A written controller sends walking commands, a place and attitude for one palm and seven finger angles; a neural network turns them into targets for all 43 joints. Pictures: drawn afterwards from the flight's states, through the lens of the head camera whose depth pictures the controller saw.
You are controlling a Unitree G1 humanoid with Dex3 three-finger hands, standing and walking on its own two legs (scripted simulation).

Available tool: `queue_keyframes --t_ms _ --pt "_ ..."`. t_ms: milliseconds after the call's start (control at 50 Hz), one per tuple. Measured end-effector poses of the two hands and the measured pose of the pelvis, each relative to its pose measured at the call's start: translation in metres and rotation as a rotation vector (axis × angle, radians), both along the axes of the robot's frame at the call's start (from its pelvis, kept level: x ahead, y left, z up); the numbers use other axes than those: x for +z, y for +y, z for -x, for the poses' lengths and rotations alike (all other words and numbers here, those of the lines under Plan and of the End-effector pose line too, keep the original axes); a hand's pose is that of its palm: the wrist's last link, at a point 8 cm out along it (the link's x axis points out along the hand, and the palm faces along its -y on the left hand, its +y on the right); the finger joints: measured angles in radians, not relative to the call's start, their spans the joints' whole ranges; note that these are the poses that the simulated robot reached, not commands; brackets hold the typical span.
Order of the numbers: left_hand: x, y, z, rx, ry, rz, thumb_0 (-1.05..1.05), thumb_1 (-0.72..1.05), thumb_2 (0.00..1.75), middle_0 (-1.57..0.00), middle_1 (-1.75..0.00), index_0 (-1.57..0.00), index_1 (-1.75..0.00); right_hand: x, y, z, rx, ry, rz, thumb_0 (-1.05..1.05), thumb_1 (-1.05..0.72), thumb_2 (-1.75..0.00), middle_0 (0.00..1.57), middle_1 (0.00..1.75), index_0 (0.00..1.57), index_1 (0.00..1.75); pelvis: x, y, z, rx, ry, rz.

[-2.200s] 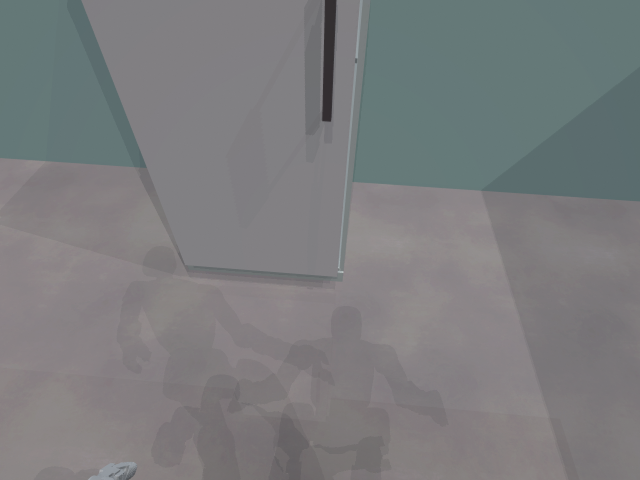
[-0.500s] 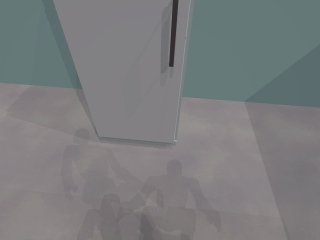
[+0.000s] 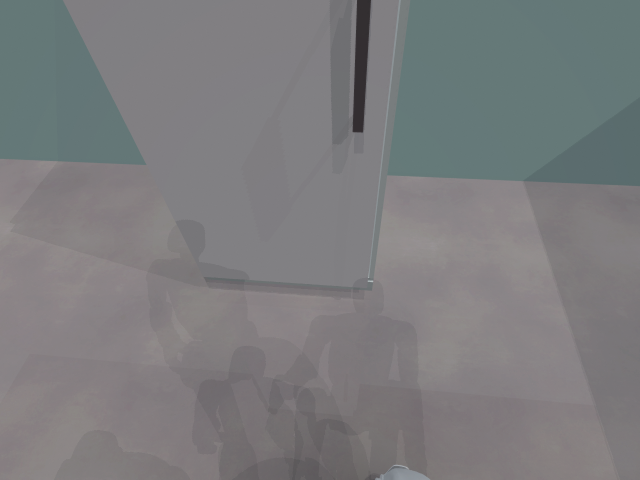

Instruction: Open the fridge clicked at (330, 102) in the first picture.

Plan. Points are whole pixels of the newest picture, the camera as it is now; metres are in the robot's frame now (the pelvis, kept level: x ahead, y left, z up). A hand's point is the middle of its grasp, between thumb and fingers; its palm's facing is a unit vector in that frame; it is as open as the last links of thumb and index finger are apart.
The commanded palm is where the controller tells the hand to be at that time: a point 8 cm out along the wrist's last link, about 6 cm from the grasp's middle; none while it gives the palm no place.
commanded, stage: take the last steps up to it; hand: right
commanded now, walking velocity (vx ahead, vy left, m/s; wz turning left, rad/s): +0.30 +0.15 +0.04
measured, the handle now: (361, 49) +0.74 -0.05 +0.16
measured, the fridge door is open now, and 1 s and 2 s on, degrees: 0 0 0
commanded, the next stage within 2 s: come to a stop and stand still in 0.50 s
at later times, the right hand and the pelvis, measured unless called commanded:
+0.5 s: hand (408, 367) +0.31 -0.12 -0.15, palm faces -0.05 +0.97 -0.22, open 7.4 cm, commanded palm none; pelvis +0.19 +0.07 +0.00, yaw +1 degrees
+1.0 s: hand (397, 373) +0.30 -0.11 -0.16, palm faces +0.04 +0.98 -0.21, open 7.4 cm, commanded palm none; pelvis +0.27 +0.08 +0.01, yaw +2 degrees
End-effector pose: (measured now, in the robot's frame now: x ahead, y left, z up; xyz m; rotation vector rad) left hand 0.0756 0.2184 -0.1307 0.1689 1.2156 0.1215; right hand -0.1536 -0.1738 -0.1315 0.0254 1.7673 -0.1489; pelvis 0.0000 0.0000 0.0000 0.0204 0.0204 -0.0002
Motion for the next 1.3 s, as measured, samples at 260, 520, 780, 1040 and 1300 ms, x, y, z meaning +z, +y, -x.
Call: queue_keyframes --t_ms 260,520,780,1040,1300 --pt "0.022 0.025 -0.033 0.113 0.023 -0.071 -0.02 0.95 0.89 -0.2 -0.3 -0.21 -0.3 -0.003 -0.052 -0.274 0.144 -0.458 0.081 0.0 -0.91 -0.9 0.2 0.3 0.19 0.3 0.017 0.004 -0.091 0.047 -0.021 0.004" --pt "-0.013 0.078 -0.042 0.191 0.317 0.015 0.01 0.91 0.89 -0.2 -0.3 -0.2 -0.3 0.007 0.006 -0.457 0.237 -0.651 0.147 0.0 -0.91 -0.9 0.2 0.3 0.19 0.3 -0.001 0.069 -0.195 0.015 -0.03 0.004" --pt "0.008 0.083 -0.243 0.063 0.04 -0.06 0.01 0.94 0.89 -0.19 -0.3 -0.2 -0.3 -0.021 0.02 -0.423 0.1 -0.34 0.093 0.0 -0.93 -0.9 0.2 0.3 0.2 0.3 0.005 0.066 -0.279 0.016 -0.043 -0.02" --pt "0.01 0.099 -0.287 0.04 -0.047 -0.012 0.01 0.91 0.89 -0.2 -0.3 -0.21 -0.3 0.002 0.022 -0.457 0.126 -0.416 0.177 0.0 -0.91 -0.9 0.2 0.3 0.2 0.3 0.012 0.091 -0.267 0.03 -0.046 0.006" --pt "-0.002 0.143 -0.214 0.066 0.068 0.019 0.01 0.91 0.89 -0.19 -0.3 -0.2 -0.3 0.018 0.061 -0.435 0.138 -0.496 0.187 0.0 -0.9 -0.89 0.2 0.3 0.2 0.3 0.014 0.117 -0.248 0.012 -0.045 0.043"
